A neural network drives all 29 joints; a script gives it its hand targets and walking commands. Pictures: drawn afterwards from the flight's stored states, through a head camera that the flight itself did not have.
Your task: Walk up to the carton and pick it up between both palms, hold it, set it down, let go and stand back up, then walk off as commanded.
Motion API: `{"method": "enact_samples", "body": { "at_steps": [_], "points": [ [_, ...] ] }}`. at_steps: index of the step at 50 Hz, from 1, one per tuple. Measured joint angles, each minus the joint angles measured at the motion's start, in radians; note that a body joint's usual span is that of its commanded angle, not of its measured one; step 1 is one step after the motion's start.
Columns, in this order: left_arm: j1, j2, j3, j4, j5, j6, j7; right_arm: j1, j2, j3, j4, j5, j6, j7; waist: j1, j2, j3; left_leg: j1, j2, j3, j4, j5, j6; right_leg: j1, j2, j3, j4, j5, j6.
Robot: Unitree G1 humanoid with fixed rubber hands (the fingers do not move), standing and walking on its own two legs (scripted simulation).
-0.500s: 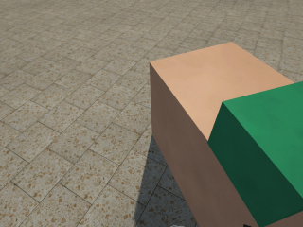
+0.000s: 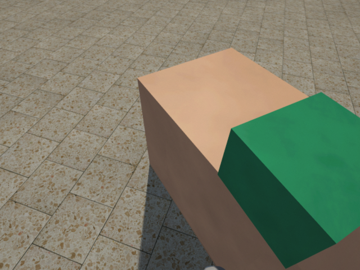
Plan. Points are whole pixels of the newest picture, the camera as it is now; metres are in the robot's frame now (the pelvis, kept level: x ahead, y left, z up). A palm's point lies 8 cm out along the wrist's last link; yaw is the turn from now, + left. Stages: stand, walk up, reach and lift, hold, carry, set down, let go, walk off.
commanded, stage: walk up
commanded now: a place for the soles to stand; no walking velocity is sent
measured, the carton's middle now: (305, 172) +0.35 -0.31 +0.01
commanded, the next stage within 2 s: none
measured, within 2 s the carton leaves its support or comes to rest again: neither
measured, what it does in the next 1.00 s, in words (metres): steps to the left, turning right: right foot, then left foot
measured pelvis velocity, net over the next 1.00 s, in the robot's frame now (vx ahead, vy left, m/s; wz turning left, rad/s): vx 0.04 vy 0.20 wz -0.34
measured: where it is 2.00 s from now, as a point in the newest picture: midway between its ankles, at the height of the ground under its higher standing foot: outside the picture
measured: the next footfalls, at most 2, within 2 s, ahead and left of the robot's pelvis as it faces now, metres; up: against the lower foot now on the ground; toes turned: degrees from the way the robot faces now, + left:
right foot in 0.08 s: +0.09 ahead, -0.14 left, +0.00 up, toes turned +3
left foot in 0.42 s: +0.17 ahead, +0.13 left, +0.00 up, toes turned -6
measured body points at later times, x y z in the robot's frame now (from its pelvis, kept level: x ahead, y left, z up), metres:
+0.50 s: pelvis +0.07 +0.09 -0.02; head +0.10 +0.10 +0.43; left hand +0.21 +0.35 -0.15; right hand +0.11 -0.21 -0.13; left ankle +0.13 +0.13 -0.72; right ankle +0.05 -0.12 -0.69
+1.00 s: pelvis +0.04 +0.20 -0.05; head +0.08 +0.23 +0.40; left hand +0.19 +0.47 -0.19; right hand +0.04 -0.13 -0.13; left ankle +0.13 +0.24 -0.72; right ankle +0.07 +0.01 -0.70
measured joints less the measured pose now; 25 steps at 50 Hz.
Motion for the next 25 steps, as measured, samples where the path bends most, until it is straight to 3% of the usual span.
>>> {"method": "enact_samples", "body": {
  "at_steps": [4, 6, 8, 11, 18, 22, 25],
  "points": [
    [0.001, 0.001, 0.000, -0.001, 0.000, -0.022, 0.018, 0.005, 0.000, 0.000, 0.000, 0.000, -0.002, 0.017, 0.001, 0.002, 0.000, -0.006, 0.004, 0.036, 0.033, -0.040, -0.011, 0.013, -0.006, -0.013, -0.111, -0.011, 0.000],
    [0.002, 0.000, 0.001, 0.000, 0.000, -0.045, 0.037, 0.009, 0.001, 0.000, 0.001, 0.000, 0.004, 0.027, 0.001, 0.019, 0.006, -0.053, 0.036, 0.035, 0.154, -0.077, -0.013, 0.037, 0.002, -0.022, -0.136, -0.102, 0.014],
    [0.012, 0.000, 0.000, 0.001, 0.000, -0.057, 0.053, 0.007, 0.000, 0.000, 0.001, 0.000, 0.012, 0.021, 0.002, 0.030, 0.019, -0.135, 0.042, -0.012, 0.353, -0.072, -0.023, 0.038, 0.012, -0.022, -0.108, -0.105, 0.028],
    [0.051, -0.005, 0.000, 0.000, 0.000, -0.061, 0.075, -0.002, 0.000, 0.000, 0.000, 0.000, 0.022, 0.013, 0.001, 0.034, 0.017, -0.258, -0.013, -0.114, 0.522, -0.108, -0.033, 0.060, 0.013, -0.001, -0.126, -0.102, 0.028],
    [0.074, -0.005, 0.000, 0.000, 0.000, -0.079, 0.104, -0.061, -0.018, 0.000, -0.001, 0.000, 0.006, -0.014, 0.000, 0.043, 0.021, -0.381, -0.007, -0.229, 0.410, -0.107, -0.034, 0.073, 0.017, 0.079, -0.162, -0.097, 0.031],
    [0.047, -0.001, 0.000, 0.001, 0.000, -0.069, 0.104, -0.063, -0.020, 0.000, 0.000, 0.000, 0.001, -0.046, -0.008, 0.038, 0.030, -0.336, 0.000, -0.225, 0.264, 0.098, -0.025, 0.066, 0.018, 0.107, -0.091, -0.128, 0.040],
    [0.032, 0.009, 0.000, 0.001, 0.000, -0.049, 0.108, -0.063, -0.014, 0.000, 0.000, 0.000, 0.001, -0.062, -0.009, 0.011, 0.032, -0.301, 0.004, -0.194, 0.272, 0.052, -0.006, 0.019, 0.046, 0.106, 0.081, -0.152, 0.040]
  ]
}}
